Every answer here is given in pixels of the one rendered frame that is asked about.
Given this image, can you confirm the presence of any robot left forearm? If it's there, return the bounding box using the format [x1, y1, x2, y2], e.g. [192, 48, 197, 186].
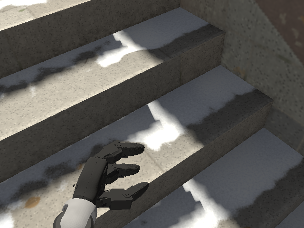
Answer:
[52, 198, 98, 228]

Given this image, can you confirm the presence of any left robot hand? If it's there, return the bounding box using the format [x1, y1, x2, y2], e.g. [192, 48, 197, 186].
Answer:
[72, 140, 149, 211]

